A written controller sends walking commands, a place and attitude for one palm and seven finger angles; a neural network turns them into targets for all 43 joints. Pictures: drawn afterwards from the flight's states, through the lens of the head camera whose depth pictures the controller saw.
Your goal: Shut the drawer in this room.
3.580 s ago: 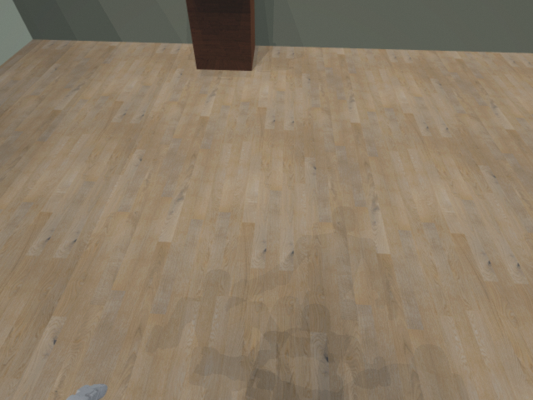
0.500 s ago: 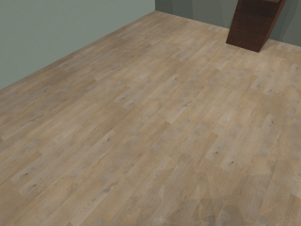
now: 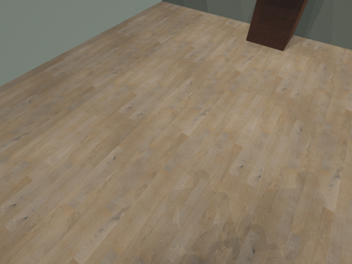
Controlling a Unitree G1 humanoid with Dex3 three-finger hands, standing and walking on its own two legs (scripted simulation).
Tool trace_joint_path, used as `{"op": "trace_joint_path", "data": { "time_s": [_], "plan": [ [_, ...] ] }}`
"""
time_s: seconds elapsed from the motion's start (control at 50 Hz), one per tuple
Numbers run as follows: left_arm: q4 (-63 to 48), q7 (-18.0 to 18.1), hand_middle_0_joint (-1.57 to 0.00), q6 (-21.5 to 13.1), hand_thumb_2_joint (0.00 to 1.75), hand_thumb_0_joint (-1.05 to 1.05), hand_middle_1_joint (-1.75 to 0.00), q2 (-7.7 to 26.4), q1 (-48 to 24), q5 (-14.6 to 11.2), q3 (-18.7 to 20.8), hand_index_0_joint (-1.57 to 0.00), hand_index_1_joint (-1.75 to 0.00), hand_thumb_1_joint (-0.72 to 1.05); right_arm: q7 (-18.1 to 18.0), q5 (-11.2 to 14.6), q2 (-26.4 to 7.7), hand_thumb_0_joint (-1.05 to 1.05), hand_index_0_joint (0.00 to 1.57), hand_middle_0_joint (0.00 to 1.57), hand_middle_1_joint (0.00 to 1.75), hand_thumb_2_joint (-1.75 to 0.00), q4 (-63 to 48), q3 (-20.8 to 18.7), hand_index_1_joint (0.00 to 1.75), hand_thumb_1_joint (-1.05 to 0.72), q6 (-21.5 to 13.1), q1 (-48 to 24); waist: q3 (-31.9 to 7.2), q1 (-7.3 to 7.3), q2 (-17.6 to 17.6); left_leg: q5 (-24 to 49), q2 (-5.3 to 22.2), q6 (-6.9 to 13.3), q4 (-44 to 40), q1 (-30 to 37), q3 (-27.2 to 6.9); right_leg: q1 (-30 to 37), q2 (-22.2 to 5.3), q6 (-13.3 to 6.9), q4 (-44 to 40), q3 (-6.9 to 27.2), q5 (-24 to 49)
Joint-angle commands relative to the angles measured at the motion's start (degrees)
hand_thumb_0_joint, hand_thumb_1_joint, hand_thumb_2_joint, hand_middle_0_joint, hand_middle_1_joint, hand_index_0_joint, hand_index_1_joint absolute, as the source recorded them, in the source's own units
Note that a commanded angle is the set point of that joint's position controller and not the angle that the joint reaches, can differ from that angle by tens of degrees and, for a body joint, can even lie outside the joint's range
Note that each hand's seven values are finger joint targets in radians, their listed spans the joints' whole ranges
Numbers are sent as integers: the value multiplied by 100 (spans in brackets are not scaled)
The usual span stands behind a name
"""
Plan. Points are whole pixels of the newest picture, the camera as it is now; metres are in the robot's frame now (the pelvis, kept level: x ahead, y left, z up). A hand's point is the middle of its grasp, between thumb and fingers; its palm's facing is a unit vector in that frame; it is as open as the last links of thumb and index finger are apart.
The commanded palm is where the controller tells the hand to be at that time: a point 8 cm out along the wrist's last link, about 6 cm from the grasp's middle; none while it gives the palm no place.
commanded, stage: stand and wait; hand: left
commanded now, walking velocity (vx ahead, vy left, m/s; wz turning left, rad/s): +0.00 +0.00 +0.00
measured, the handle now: out of the picture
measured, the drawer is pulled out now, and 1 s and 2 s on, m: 0.17 0.17 0.17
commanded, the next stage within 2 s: turn or walk to find it in 0.14 s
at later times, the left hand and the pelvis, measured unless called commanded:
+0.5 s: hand out of the picture +0.03 +0.20 -0.16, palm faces +0.06 -0.98 -0.20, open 7.3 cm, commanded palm none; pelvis +0.01 +0.02 +0.01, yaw +2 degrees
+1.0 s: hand out of the picture +0.01 +0.18 -0.17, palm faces +0.01 -0.98 -0.19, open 7.3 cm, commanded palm none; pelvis +0.00 +0.01 +0.01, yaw -1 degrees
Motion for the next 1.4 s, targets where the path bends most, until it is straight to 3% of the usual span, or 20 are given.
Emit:
{"op": "trace_joint_path", "data": {
  "time_s": [0.0,0.02,0.04,0.08,0.12,0.16,0.24,0.42,0.56,0.66,0.78,0.88,0.92,0.96,1.04,1.14,1.22,1.3,1.34,1.38],
  "plan": [
    [-219,76,-20,-244,90,0,-30,821,347,-25,76,-20,-30,90,3,5,-402,0,20,20,30,-90,-334,-92,30,-90,-62,260,-417,-119,-1156,-220,1,31,295,-389,-199,290,-1244,-547,-1409,1705,890],
    [-221,88,-20,-257,90,0,-30,884,291,-47,71,-20,-30,90,14,-1,-351,0,20,20,30,-90,-281,-60,30,-90,-46,283,-429,-109,-1195,-339,-35,4,350,-283,-302,206,-1363,-702,-1645,1847,737],
    [-239,95,-20,-261,90,0,-30,875,174,-56,58,-20,-30,90,22,-3,-352,0,20,20,30,-90,-241,-37,30,-90,-57,299,-395,-155,-1059,-282,3,11,220,-158,-400,131,-1299,-723,-1660,1736,769],
    [-241,93,-20,-276,90,0,-30,805,-85,-82,29,-20,-30,90,22,-6,-359,0,20,20,30,-90,-81,1,30,-90,-110,518,-459,-281,-786,395,104,42,-415,293,-508,42,-988,-511,-1420,1241,972],
    [-250,93,-20,-251,90,0,-30,691,-174,-96,-13,-20,-30,90,23,-14,-458,0,20,20,30,-90,3,6,30,-90,-182,462,-281,-225,-48,944,385,124,-850,456,-671,-85,-583,-226,-1116,736,935],
    [-162,100,-20,-278,90,0,-30,634,-103,-102,-71,-20,-30,90,27,-19,-589,0,20,20,30,-90,56,33,30,-90,-265,338,-206,-88,284,1174,577,225,-1290,101,-936,422,-434,-62,-966,336,1017],
    [-48,122,-20,-273,90,0,-30,621,3,-116,-119,-20,-30,90,43,-17,-588,0,20,20,30,-90,79,65,30,-90,-262,282,-110,-16,286,1291,506,212,-1368,-35,-981,652,-544,2,-966,180,1066],
    [30,137,-20,-315,90,0,-30,630,-13,-112,-165,-20,-30,90,26,-4,-584,0,20,20,30,-90,199,54,30,-90,-271,528,-90,-89,43,1524,437,182,-1342,257,-885,657,-604,-8,-1123,166,1234],
    [109,139,-20,-302,90,0,-30,548,69,-110,-166,-20,-30,90,-9,8,-512,0,20,20,30,-90,264,57,30,-90,-259,613,-72,-136,-26,1479,456,173,-1293,426,-766,546,-576,-37,-1126,306,1382],
    [35,102,-20,-200,90,0,-30,516,72,-80,-76,-20,-30,90,-40,1,-580,0,20,20,30,-90,139,-24,30,-90,-181,502,7,-134,175,856,613,251,-1230,255,-757,201,-440,-48,-834,391,1125],
    [87,116,-20,-261,90,0,-30,512,188,-75,-100,-20,-30,90,-20,6,-495,0,20,20,30,-90,121,-3,30,-90,-219,513,-141,-133,-87,777,463,203,-1070,198,-642,321,-523,-102,-919,591,1286],
    [96,127,-20,-296,90,0,-30,550,158,-84,-126,-20,-30,90,-2,3,-464,0,20,20,30,-90,170,9,30,-90,-221,538,-71,-144,-79,656,417,176,-1083,221,-608,242,-546,-124,-1071,666,1060],
    [93,134,-20,-307,90,0,-30,567,119,-84,-124,-20,-30,90,4,1,-465,0,20,20,30,-90,190,7,30,-90,-224,554,-4,-151,-96,631,421,176,-1128,193,-632,236,-543,-128,-1117,658,974],
    [68,127,-20,-368,90,0,-30,813,5,-87,-101,-20,-30,90,14,3,-743,0,20,20,30,-90,174,-23,30,-90,-272,470,15,-142,-18,655,417,222,-1289,157,-763,381,-543,-140,-1215,569,835],
    [37,158,-20,-308,90,0,-30,626,65,-103,-114,-20,-30,90,55,-11,-477,0,20,20,30,-90,157,33,30,-90,-202,522,81,-118,-4,778,360,181,-1155,-84,-814,424,-650,-56,-1086,396,748],
    [-239,153,-20,-216,90,0,-30,759,-92,-77,-11,-20,-30,90,111,-43,-597,0,20,20,30,-90,-60,-23,30,-90,-81,464,249,-85,-24,321,335,240,-1045,-626,-1066,179,-689,-4,-988,269,-139],
    [-483,145,-20,-187,90,0,-30,878,-166,-65,79,-20,-30,90,156,-63,-655,0,20,20,30,-90,-318,-74,30,-90,-27,445,32,-97,-171,222,205,251,-730,-857,-1123,149,-867,-50,-1012,314,-515],
    [-683,144,-20,-179,90,0,-30,1034,-200,-61,172,-20,-30,90,178,-64,-655,0,20,20,30,-90,-536,-122,30,-90,0,467,-333,-129,-575,407,-30,171,-27,-858,-957,226,-1294,-272,-1148,489,-405],
    [-803,144,-20,-170,90,0,-30,1091,-301,-63,205,-20,-30,90,184,-66,-653,0,20,20,30,-90,-602,-132,30,-90,2,499,-483,-174,-543,533,-20,164,113,-687,-990,112,-1401,-336,-1046,401,-256],
    [-905,137,-20,-146,90,0,-30,1020,-436,-66,207,-20,-30,90,200,-77,-745,0,20,20,30,-90,-682,-149,30,-90,-14,470,-450,-222,-57,794,180,247,-265,-633,-1386,-87,-1151,-165,-593,-12,-297]
  ]
}}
